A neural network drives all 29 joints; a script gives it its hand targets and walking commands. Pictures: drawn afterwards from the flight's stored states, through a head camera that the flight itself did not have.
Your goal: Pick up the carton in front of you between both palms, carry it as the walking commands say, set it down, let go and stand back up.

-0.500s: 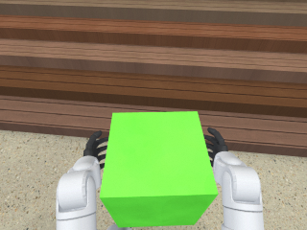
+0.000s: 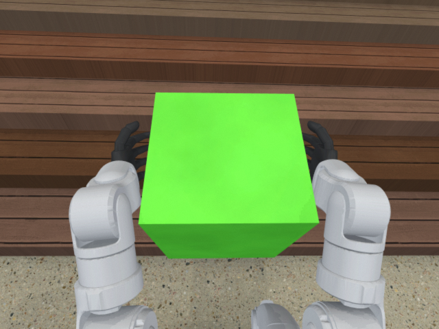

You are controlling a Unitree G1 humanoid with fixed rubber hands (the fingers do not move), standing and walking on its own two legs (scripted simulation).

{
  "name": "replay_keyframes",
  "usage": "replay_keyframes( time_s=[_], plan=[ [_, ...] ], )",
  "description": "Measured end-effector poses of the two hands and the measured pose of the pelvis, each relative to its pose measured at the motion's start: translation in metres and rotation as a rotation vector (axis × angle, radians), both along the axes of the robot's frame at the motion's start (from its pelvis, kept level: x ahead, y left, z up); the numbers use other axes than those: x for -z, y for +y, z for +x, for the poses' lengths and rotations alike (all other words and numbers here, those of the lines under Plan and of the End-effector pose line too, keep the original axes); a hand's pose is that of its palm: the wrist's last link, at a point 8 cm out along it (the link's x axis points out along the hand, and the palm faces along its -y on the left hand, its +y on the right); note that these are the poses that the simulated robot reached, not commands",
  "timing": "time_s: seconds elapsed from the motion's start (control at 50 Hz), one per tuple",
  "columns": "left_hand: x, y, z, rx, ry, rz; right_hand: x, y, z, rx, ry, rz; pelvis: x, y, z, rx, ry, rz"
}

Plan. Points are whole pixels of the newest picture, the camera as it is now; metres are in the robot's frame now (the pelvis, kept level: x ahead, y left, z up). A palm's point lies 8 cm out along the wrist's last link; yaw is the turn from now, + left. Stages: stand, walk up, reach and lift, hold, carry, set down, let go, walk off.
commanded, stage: carry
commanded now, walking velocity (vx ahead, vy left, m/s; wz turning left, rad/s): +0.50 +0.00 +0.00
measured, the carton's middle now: (223, 186) +0.33 -0.01 +0.08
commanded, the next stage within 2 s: none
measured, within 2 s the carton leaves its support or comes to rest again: neither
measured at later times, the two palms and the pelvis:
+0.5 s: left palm (153, 49) +0.71 +0.14 +0.12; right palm (270, 47) +0.74 -0.16 +0.11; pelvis +0.32 -0.03 -0.01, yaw +1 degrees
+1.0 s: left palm out of the picture +1.10 +0.14 +0.28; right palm out of the picture +1.06 -0.16 +0.28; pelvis +0.70 +0.05 +0.11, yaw -1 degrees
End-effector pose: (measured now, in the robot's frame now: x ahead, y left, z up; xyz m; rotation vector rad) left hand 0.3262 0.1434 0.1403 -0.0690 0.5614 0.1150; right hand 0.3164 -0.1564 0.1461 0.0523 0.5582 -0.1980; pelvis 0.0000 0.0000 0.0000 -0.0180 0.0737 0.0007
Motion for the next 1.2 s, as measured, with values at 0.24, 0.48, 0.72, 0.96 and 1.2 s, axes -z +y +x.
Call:
replay_keyframes(
  time_s=[0.24, 0.48, 0.72, 0.96, 1.2],
  plan=[
    [0.013, -0.012, 0.207, -0.047, 0.131, 0.120, 0.028, -0.011, 0.236, -0.140, 0.128, -0.017, 0.033, -0.032, 0.170, -0.035, -0.014, 0.015],
    [0.025, -0.002, 0.372, -0.108, 0.139, 0.046, 0.034, -0.002, 0.409, -0.112, 0.137, 0.041, 0.013, -0.032, 0.308, -0.014, 0.042, 0.037],
    [0.009, 0.019, 0.586, -0.003, 0.096, 0.005, 0.013, 0.018, 0.586, -0.004, 0.094, 0.003, -0.002, 0.025, 0.516, 0.007, 0.008, 0.054],
    [-0.115, -0.007, 0.750, 0.117, 0.020, -0.016, -0.111, -0.001, 0.714, 0.113, 0.015, 0.039, -0.101, 0.053, 0.666, 0.029, 0.006, -0.011],
    [-0.188, 0.049, 0.891, -0.034, 0.110, 0.053, -0.196, 0.051, 0.923, -0.122, 0.111, -0.028, -0.135, 0.021, 0.849, -0.014, 0.009, -0.053]
  ],
)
